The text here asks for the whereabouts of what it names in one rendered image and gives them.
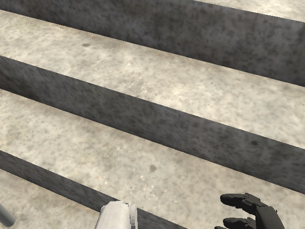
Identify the robot left thigh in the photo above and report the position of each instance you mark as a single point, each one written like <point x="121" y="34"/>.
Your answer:
<point x="118" y="215"/>

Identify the right robot hand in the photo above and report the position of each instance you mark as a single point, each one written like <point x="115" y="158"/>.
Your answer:
<point x="266" y="217"/>

